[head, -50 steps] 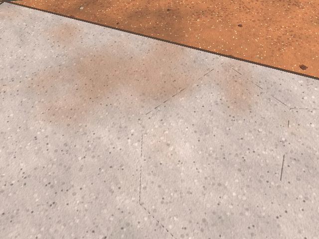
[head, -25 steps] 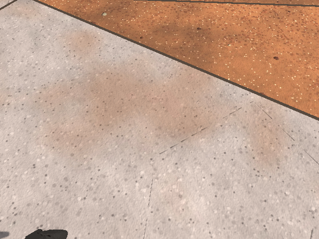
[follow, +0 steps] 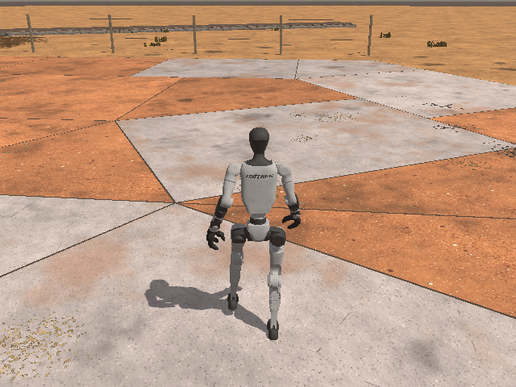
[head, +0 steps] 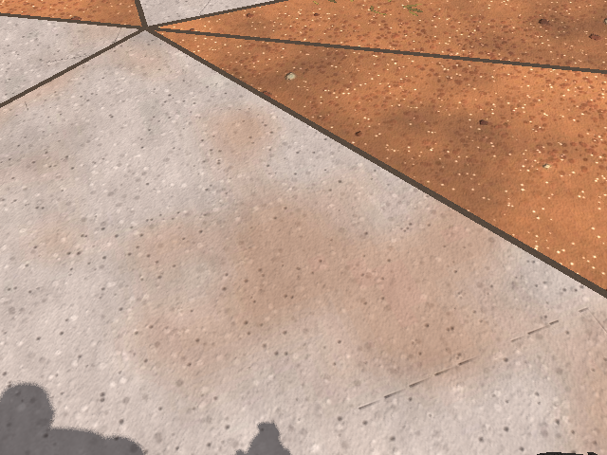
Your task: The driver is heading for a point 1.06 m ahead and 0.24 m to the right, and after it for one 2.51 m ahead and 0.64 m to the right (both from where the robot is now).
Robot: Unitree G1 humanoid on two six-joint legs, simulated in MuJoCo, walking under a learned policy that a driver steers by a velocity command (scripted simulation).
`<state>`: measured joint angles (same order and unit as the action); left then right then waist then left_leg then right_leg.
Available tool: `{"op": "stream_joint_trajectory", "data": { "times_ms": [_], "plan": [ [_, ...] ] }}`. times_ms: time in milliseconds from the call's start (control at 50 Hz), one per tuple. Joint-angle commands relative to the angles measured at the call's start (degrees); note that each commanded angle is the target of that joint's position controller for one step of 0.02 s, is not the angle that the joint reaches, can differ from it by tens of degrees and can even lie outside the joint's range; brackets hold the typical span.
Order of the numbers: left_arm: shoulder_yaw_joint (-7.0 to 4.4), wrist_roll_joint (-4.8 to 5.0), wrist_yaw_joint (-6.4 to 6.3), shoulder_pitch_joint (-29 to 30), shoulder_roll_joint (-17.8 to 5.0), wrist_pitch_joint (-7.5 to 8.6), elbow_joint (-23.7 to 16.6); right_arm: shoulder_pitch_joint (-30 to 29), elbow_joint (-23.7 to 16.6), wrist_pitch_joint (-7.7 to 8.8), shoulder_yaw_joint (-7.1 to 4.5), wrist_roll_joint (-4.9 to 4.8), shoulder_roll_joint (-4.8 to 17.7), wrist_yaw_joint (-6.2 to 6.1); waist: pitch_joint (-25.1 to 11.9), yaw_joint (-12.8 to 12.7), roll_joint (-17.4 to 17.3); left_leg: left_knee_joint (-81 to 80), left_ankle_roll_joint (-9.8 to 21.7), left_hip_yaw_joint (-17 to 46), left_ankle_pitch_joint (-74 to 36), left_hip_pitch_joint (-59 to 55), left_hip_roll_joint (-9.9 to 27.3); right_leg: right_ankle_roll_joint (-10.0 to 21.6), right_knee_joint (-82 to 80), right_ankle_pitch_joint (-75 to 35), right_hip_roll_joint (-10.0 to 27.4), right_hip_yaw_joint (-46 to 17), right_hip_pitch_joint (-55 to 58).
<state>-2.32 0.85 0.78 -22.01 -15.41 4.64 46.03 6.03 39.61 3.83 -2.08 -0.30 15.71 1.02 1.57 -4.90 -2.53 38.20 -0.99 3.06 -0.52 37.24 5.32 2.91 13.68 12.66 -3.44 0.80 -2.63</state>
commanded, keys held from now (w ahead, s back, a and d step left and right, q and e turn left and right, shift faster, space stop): w+e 0.78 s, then w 0.06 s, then w+q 0.16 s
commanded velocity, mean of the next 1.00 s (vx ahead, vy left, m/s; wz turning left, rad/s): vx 0.50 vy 0.00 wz -0.40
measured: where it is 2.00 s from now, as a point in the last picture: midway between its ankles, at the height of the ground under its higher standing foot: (442, 225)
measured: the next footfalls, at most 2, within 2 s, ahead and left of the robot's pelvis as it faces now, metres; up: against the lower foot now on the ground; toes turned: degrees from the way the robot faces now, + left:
left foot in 0.14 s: +0.26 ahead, +0.14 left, +0.00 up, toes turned -4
right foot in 0.66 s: +0.48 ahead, -0.17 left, +0.00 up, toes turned -24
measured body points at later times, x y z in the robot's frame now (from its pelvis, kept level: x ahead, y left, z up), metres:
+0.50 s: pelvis +0.27 +0.03 +0.00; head +0.29 +0.02 +0.45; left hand +0.50 +0.24 -0.10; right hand +0.24 -0.26 -0.13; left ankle +0.22 +0.15 -0.75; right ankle +0.38 -0.16 -0.69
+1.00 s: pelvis +0.51 -0.11 +0.00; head +0.53 -0.13 +0.45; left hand +0.71 +0.10 -0.10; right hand +0.55 -0.42 -0.10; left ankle +0.75 -0.02 -0.68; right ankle +0.44 -0.16 -0.75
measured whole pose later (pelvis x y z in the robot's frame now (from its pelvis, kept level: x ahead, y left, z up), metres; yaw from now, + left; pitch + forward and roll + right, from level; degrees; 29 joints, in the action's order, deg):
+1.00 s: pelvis +0.51 -0.11 +0.00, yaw -27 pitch +1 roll +0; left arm -2.7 -0.1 0.3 -17.9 -15.3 3.7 40.8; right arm 6.3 43.7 4.5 -2.8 -0.4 17.1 0.9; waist 2.0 -2.7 -2.7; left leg 42.5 -2.4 2.4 -2.5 39.2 6.8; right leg 4.9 15.4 11.4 -5.5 -2.2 -4.7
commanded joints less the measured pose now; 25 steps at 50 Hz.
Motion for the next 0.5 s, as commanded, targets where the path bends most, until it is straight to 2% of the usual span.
{"op": "stream_joint_trajectory", "data": {
  "times_ms": [20, 60, 100, 120, 140, 160, 180, 200, 220, 240, 260, 280, 300, 360, 420, 500],
  "plan": [
    [-2.59, 0.59, -0.57, -1.9, -10.2, -0.09, -1.7, -7.8, -5.9, 1.69, -0.63, -0.43, 2.9, 0.80, 1.8, -0.2, 6.2, -6.0, 0.1, -1.3, -3.5, -3.7, -2.6, 8.6, -3.2, -14.8, 14.7, -9.5, -2.4],
    [-2.92, 0.77, -0.98, -2.1, -10.8, -0.74, -1.3, -8.4, -6.4, 2.27, -1.08, -0.52, 4.1, 1.31, 1.8, 0.8, 6.8, -9.1, 1.0, -0.3, -0.8, -5.0, -3.1, 7.7, -0.8, -15.1, 16.2, -11.8, 0.4],
    [-3.36, 0.70, -1.34, -1.5, -11.7, -1.32, -1.2, -5.6, -5.7, 2.76, -1.80, -0.48, 5.7, 1.34, 0.4, 3.2, 7.8, -10.9, 2.3, -0.7, 3.1, -10.6, -4.0, 6.6, 3.0, -18.7, 16.8, -13.2, 1.5],
    [-3.22, 0.62, -1.43, -0.6, -11.4, -1.50, -1.3, -0.3, -4.3, 2.90, -2.69, -0.35, 7.3, 1.00, -2.6, 6.3, 7.5, -13.1, 3.6, -1.9, 3.4, -18.8, -5.0, 5.3, 8.6, -24.8, 14.8, -11.9, 0.2],
    [-2.45, 0.01, -1.39, -0.3, -9.5, -1.41, -1.8, 7.8, -2.5, 2.96, -3.92, 0.24, 10.0, 0.39, -9.1, 10.1, 6.6, -11.4, 5.8, -0.1, 2.2, -32.6, -2.0, 3.4, 19.3, -24.1, 11.6, -9.8, -5.1],
    [-0.85, -1.86, -1.34, -1.8, -4.7, -1.08, -3.7, 17.3, -1.7, 2.57, -4.99, 1.08, 14.7, -0.34, -19.3, 12.4, -2.9, -8.2, 9.7, 12.8, 0.3, -51.1, 10.9, 0.9, 38.4, -4.4, 6.1, -6.6, -18.2],
    [0.10, 0.41, -1.17, -9.0, -1.4, -0.23, -4.3, 18.5, -0.6, 1.81, -5.14, 1.11, 15.7, 0.09, -25.5, 9.1, -18.1, -16.5, 16.9, 36.1, 15.7, -61.6, 19.8, -1.4, 53.4, 22.5, 0.8, -6.5, -35.3],
    [-1.55, 1.85, -1.29, -4.7, -8.0, -0.19, -3.4, 16.6, -1.0, 1.61, -3.85, 0.44, 10.0, 0.03, -18.1, 10.9, -9.3, -20.0, 14.9, 34.2, 24.7, -55.8, 17.5, -1.7, 59.1, 19.7, 4.2, -9.5, -40.6],
    [-2.31, 1.96, -1.31, 0.6, -9.9, -0.34, -4.7, 13.3, -0.9, 1.59, -3.06, 0.01, 7.6, -0.19, -10.5, 10.6, -5.8, -21.0, 12.9, 25.5, 23.1, -48.4, 15.8, -1.6, 59.2, 14.1, 6.3, -8.0, -42.4],
    [-2.33, 1.33, -1.44, 2.5, -9.0, -0.69, -4.9, 9.9, -0.9, 1.69, -2.47, 0.32, 6.2, -0.10, -6.8, 8.8, -2.3, -22.7, 12.0, 19.5, 16.9, -41.2, 13.4, -2.1, 57.7, 9.8, 8.3, -7.2, -40.0],
    [-2.48, 0.77, -1.34, 3.0, -8.1, -1.12, -5.2, 7.4, -0.6, 1.86, -2.24, 0.67, 4.9, 0.00, -4.1, 7.1, -3.0, -24.6, 11.8, 14.9, 12.8, -36.0, 11.5, -2.4, 55.3, 6.9, 9.7, -7.2, -38.1],
    [-2.48, 0.85, -1.14, 2.1, -6.9, -1.76, -5.1, 5.9, -0.2, 2.19, -2.25, 1.10, 4.6, -0.05, -3.2, 5.6, -4.3, -26.4, 11.5, 11.0, 10.2, -32.2, 10.3, -2.7, 54.3, 5.0, 10.9, -7.3, -35.0],
    [-2.41, 1.03, -1.05, 1.7, -5.8, -2.36, -5.0, 5.0, 0.2, 2.55, -2.40, 1.10, 4.4, -0.09, -2.5, 4.9, -4.4, -27.9, 11.7, 8.2, 7.7, -30.1, 9.8, -3.0, 53.7, 4.1, 11.2, -6.8, -33.8],
    [-2.27, 0.53, -1.09, 4.2, -4.5, -3.44, -6.7, 4.8, 1.9, 3.33, -3.18, 1.01, 6.1, -0.42, -0.3, 4.2, -1.8, -30.3, 12.7, 1.9, 0.7, -28.5, 10.4, -4.0, 49.8, -0.2, 11.9, -7.0, -36.3],
    [-1.91, 0.46, -0.30, 7.8, -3.7, -3.14, -8.1, 5.4, 3.1, 2.95, -3.63, 1.04, 7.5, -0.91, 0.6, 5.1, -0.7, -30.8, 12.0, -4.4, -2.4, -30.2, 9.2, -4.0, 40.6, -8.8, 11.7, -6.1, -36.8],
    [-1.21, 0.37, 1.33, 15.7, -2.8, -2.66, -10.9, 8.1, 4.6, 1.95, -4.25, 0.34, 9.9, -1.33, 2.7, 8.2, 0.6, -30.5, 10.8, -9.7, -3.1, -33.3, 9.6, -2.6, 29.1, -14.2, 10.5, -1.9, -35.2]
  ]
}}
Velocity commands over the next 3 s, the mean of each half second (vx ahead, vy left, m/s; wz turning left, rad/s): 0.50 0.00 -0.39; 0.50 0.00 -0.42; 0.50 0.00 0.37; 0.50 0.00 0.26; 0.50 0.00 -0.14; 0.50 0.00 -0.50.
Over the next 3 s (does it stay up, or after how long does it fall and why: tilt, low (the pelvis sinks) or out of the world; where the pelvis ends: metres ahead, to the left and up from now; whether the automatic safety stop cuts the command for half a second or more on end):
stays up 1.61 -0.36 0.00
